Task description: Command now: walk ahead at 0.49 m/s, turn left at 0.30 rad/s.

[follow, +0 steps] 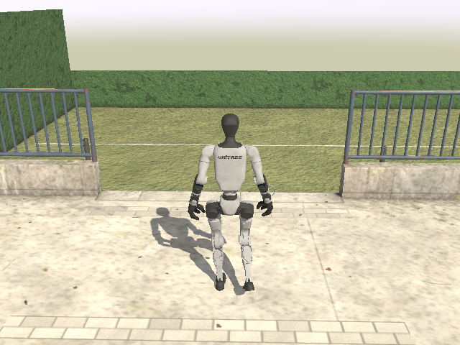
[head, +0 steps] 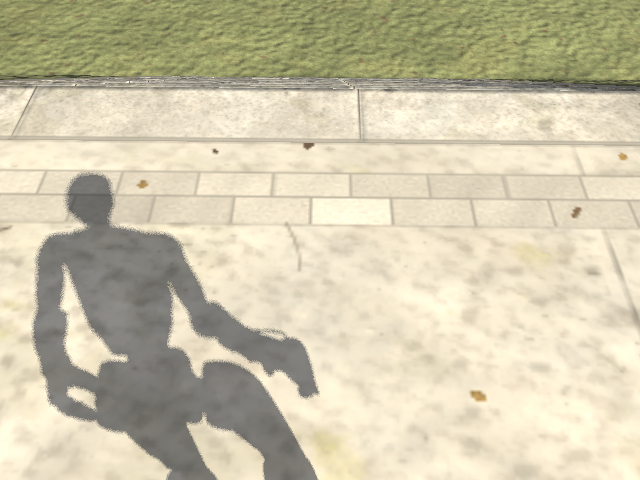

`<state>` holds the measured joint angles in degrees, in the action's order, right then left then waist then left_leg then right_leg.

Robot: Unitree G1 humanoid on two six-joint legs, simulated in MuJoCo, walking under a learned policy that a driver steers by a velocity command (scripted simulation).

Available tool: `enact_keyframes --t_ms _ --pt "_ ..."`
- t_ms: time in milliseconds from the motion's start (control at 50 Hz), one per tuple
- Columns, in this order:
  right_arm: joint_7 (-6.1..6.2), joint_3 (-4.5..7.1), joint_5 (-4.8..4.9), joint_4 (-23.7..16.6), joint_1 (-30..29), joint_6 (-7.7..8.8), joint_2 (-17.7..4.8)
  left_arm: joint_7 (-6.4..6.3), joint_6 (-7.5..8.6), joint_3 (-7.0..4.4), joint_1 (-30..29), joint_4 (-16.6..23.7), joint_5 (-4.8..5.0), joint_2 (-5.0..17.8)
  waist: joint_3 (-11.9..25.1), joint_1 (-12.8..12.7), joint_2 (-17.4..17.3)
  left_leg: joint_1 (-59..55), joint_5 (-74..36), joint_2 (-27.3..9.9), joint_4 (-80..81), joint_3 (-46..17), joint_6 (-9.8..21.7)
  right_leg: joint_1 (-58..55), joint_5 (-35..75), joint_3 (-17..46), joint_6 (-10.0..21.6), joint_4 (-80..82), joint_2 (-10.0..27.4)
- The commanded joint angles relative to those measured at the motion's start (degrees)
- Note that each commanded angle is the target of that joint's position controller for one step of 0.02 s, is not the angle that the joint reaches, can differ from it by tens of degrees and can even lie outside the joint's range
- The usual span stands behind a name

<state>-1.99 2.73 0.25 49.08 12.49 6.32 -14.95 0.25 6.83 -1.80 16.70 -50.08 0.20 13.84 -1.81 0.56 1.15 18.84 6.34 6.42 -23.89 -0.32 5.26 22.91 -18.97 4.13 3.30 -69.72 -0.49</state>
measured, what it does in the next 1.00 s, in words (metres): walks ahead, turning left: right foot, then left foot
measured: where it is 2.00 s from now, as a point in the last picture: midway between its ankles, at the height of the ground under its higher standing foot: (251, 265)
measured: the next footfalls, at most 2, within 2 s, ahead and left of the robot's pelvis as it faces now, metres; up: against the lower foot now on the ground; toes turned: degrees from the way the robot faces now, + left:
right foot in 0.34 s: +0.37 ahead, -0.12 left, +0.00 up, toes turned +16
left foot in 0.86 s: +0.53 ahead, +0.24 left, +0.00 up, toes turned +28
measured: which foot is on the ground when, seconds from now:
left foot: down 0.00-0.34, up 0.36-0.84, down 0.86-1.00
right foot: up 0.00-0.32, down 0.34-0.86, up 0.88-1.00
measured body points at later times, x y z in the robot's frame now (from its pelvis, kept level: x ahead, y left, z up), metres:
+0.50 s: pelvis +0.28 -0.04 +0.01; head +0.29 -0.04 +0.46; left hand +0.33 +0.26 -0.09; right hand +0.44 -0.28 -0.11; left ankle +0.20 +0.09 -0.64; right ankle +0.33 -0.13 -0.74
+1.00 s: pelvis +0.49 +0.12 +0.00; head +0.52 +0.14 +0.45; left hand +0.42 +0.39 -0.14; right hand +0.74 -0.05 -0.09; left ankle +0.50 +0.22 -0.74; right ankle +0.48 -0.07 -0.64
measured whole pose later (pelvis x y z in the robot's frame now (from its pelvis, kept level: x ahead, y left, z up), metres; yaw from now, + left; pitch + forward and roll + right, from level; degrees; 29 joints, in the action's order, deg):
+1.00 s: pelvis +0.49 +0.12 +0.00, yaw +23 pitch +2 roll +0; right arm -1.8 2.7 -0.4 39.1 10.6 4.5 -14.0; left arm 0.4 4.3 -2.7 18.5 -50.3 2.0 16.8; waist -1.8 -1.4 1.7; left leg 19.2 11.0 0.2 -28.3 5.7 2.9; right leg 25.2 -21.2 2.4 0.6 -68.0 4.4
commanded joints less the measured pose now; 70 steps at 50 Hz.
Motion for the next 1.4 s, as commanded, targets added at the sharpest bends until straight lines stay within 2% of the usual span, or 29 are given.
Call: enact_keyframes --t_ms 20,100,160,240,300,320,340,360,380,400,420,460,520,660,720,780,820,840,860,880,900,920,960,1000,1080,1200,1300,1360,1400 --pt "0.15 0.72 -0.06 -4.17 -0.39 0.41 -5.01 -0.64 1.12 -1.63 0.24 5.41 -0.96 5.6 3.19 -2.25 -1.92 -9.63 -3.18 -15.48 14.09 -22.77 11.42 11.92 3.1 2.14 -1.0 4.86 5.97" --pt "1.66 1.69 0.64 -3.56 4.3 0.05 -8.27 -1.51 0.16 -0.97 -7.45 8.94 -1.48 3.99 0.91 -0.36 -3.55 -2.96 -6.98 -13.14 14.97 -16.86 10.93 10.9 11.59 -0.67 -4.56 21.09 4.74" --pt "2.34 1.95 1.24 -3.13 7.74 -0.76 -8.8 -1.12 0.45 -0.42 -14.47 11.0 -0.89 3.02 0.96 2.27 -4.99 -0.74 -4.6 -10.69 13.1 -14.96 8.09 5.23 22.27 -1.42 -5.31 33.92 1.57" --pt "2.65 1.88 1.72 -2.7 11.06 -1.8 -8.06 -0.53 0.88 -1.02 -18.75 13.32 0.22 5.23 1.56 3.32 -5.97 -5.85 0.43 -12.69 8.55 -20.63 6.72 2.12 21.61 0.49 -5.46 40.77 -0.05" --pt "3.11 2.15 1.36 -3.91 9.1 -2.64 -8.31 -0.27 1.84 -2.2 -15.12 13.01 0.39 7.84 2.67 0.01 -7.54 -9.09 -0.04 -13.05 2.21 -24.78 5.16 -4.38 15.69 0.56 -3.17 45.53 -0.01" --pt "3.04 1.69 1.09 -4.65 8.14 -2.7 -6.87 -0.59 2.06 -3.01 -9.61 11.82 0.1 9.36 5.62 -2.75 -7.38 -7.32 -1.96 -10.7 -3.49 -23.42 3.61 -12.56 14.56 0.92 -1.32 46.91 1.71" --pt "2.74 0.51 0.33 -6.05 7.1 -2.43 -3.54 -1.11 2.13 -3.94 -0.31 10.78 -0.61 12.6 12.93 -6.81 -2.61 -0.74 2.52 -7.28 -18.58 -18.48 1.5 -26.51 11.9 8.7 2.58 46.01 10.9" --pt "2.52 -0.83 1.41 -7.53 14.82 -1.64 0.73 -1.21 1.11 -5.18 5.47 9.41 -1.22 17.4 20.06 -4.24 14.61 18.17 23.75 0.37 -35.38 -9.7 -1.99 -44.75 6.4 31.26 12.09 48.41 24.1" --pt "2.65 0.01 2.62 -7.09 15.98 -1.54 -4.58 -0.8 0.68 -4.61 5.6 9.08 -0.46 13.09 18.47 -4.41 15.0 27.4 26.98 -4.41 -45.75 -9.61 -2.57 -43.95 -4.86 41.21 13.44 51.24 26.87" --pt "2.72 1.12 2.43 -7.21 10.66 -1.98 -8.6 -0.74 0.63 -3.5 3.13 10.02 -0.23 8.61 10.94 -5.55 7.48 29.26 21.53 -6.62 -49.34 -10.08 -2.94 -37.11 -4.46 32.95 10.67 52.23 23.83" --pt "2.78 1.38 1.7 -7.82 7.44 -2.41 -8.34 -0.58 0.39 -2.95 -0.07 10.36 -0.36 7.41 6.58 -4.56 2.87 27.49 16.65 -8.57 -48.99 -8.45 -3.53 -29.93 2.13 24.22 8.58 53.31 20.81" --pt "2.28 1.67 1.08 -9.04 5.16 -2.99 -6.45 -0.22 0.12 -2.23 -3.74 9.85 -0.78 5.57 1.96 -2.04 3.63 24.04 11.7 -11.34 -44.95 -7.53 -4.05 -20.56 10.53 13.92 6.73 56.77 15.97" --pt "1.59 1.26 1.31 -10.67 4.38 -3.89 -3.63 0.17 0.72 -2.86 -3.32 8.4 -0.51 6.69 1.33 -1.12 4.29 22.74 7.87 -12.48 -42.6 -5.54 -4.69 -16.86 18.49 5.74 7.52 59.95 14.38" --pt "-0.07 0.63 0.97 -15.18 -5.95 -3.4 -2.54 -0.45 0.03 -3.79 -1.2 5.72 -0.26 10.52 -0.22 -3.64 2.19 22.63 -8.45 -12.23 -23.08 -2.69 -4.49 -19.35 25.96 -6.42 6.38 60.47 14.07" --pt "-0.93 0.06 1.07 -17.68 -11.67 -3.18 -1.48 -0.32 -0.65 -3.72 3.0 3.64 0.57 11.32 -2.06 -5.66 1.4 20.76 -7.45 -11.11 -16.65 -0.62 -3.2 -21.28 24.79 -7.65 6.14 60.08 15.24" --pt "-1.43 0.2 1.01 -19.75 -14.34 -2.71 -2.45 0.12 -1.85 -3.73 5.34 1.41 1.79 12.66 -3.49 -4.5 2.33 18.88 1.13 -9.3 -11.73 1.62 -0.83 -25.42 30.38 -5.92 6.45 57.61 17.34" --pt "-1.19 1.56 0.52 -18.64 -8.73 -2.22 -5.39 -0.01 -2.57 -3.81 4.46 0.71 2.15 14.41 0.57 0.27 4.47 7.56 3.58 -6.04 -7.34 4.12 1.18 -26.2 47.87 -6.37 5.32 49.22 16.59" --pt "-0.69 3.09 0.4 -15.77 0.54 -2.1 -8.13 -0.14 -2.78 -3.37 4.07 0.41 2.12 13.98 6.06 5.36 3.94 -6.41 -1.08 -4.39 -4.46 5.23 2.73 -22.58 52.64 -8.33 3.83 39.0 14.12" --pt "0.42 4.7 -0.35 -13.5 10.78 -2.41 -12.66 -0.21 -2.29 -2.28 3.92 1.64 1.09 11.76 14.08 9.52 0.8 -26.09 -5.7 -12.89 -7.59 -3.8 5.58 -9.17 38.17 -9.14 1.41 22.95 11.27" --pt "1.09 5.27 -1.26 -13.27 12.79 -2.55 -18.01 0.49 -1.22 0.22 10.76 3.26 0.18 3.39 23.2 4.69 -14.78 -44.5 -0.3 -30.63 -3.34 -32.17 14.23 13.23 -10.23 -7.03 -2.3 1.19 1.08" --pt "1.14 4.18 -1.23 -13.48 14.68 -2.38 -13.0 0.62 -0.08 -1.31 7.78 1.86 1.95 9.44 27.24 8.37 -9.9 -41.87 2.52 -31.82 2.51 -39.49 14.56 16.46 -15.04 4.02 -2.08 -6.45 0.69" --pt "1.0 3.23 -0.91 -12.56 11.43 -2.11 -10.65 0.55 -0.08 -2.28 2.86 4.12 3.42 11.43 16.7 7.04 -8.98 -34.69 -0.08 -29.41 3.51 -28.46 11.49 21.02 -10.8 3.03 -1.92 -7.39 3.3" --pt "0.53 2.09 -0.37 -12.06 3.94 -1.49 -6.28 -0.15 -0.9 -2.34 -0.35 4.54 1.68 9.66 7.72 2.64 -6.23 -19.99 -4.49 -24.15 7.12 -15.68 8.1 18.13 -2.15 0.9 -2.41 -1.4 7.49" --pt "0.16 1.87 -0.74 -11.48 0.58 -0.28 -4.08 -0.29 -2.95 -2.46 3.37 3.28 1.68 7.47 5.62 -0.86 -7.3 -11.84 -5.15 -21.94 12.04 -9.26 7.17 11.49 2.83 1.43 -2.69 0.49 8.96" --pt "0.97 2.71 -1.32 -8.48 0.54 1.02 -5.17 -0.56 -4.69 -2.49 0.95 4.5 1.5 5.09 1.1 -1.98 -4.72 -9.21 -10.15 -21.67 16.14 -0.9 6.82 15.3 9.81 3.02 -3.59 5.25 8.93" --pt "2.44 3.53 -0.86 -5.58 3.28 0.23 -7.87 1.36 -4.13 -1.72 -9.26 8.16 0.86 3.46 -2.53 1.32 -3.43 -13.65 -10.23 -21.23 17.17 7.88 4.79 17.36 23.13 -0.93 -2.72 23.38 7.68" --pt "2.82 4.32 0.48 -3.23 6.58 -1.66 -9.92 3.09 -4.12 -1.48 -16.36 12.74 1.0 3.71 -4.57 3.49 -3.41 -22.99 -14.64 -23.95 13.19 10.73 3.44 19.82 16.49 -5.29 -0.03 30.72 6.65" --pt "3.22 4.84 1.02 -3.43 4.91 -2.84 -12.34 3.48 -4.5 -2.81 -12.59 13.72 1.11 6.09 0.18 -0.14 -6.3 -25.07 -40.0 -23.69 2.3 13.12 1.38 9.91 8.03 -10.5 3.16 31.51 1.42" --pt "3.51 4.48 1.47 -3.94 3.44 -3.46 -12.35 2.55 -4.75 -6.09 3.25 10.1 1.33 11.74 8.82 -8.89 -4.88 -17.3 -43.14 -19.95 -20.21 15.32 -1.79 -13.45 10.93 -11.13 7.03 36.98 -3.85"
Keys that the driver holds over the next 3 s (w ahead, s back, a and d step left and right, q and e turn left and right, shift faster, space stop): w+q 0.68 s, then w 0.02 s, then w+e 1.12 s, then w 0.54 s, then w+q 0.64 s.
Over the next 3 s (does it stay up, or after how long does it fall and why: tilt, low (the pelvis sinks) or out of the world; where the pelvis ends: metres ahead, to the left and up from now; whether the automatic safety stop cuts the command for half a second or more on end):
stays up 1.57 0.16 -0.02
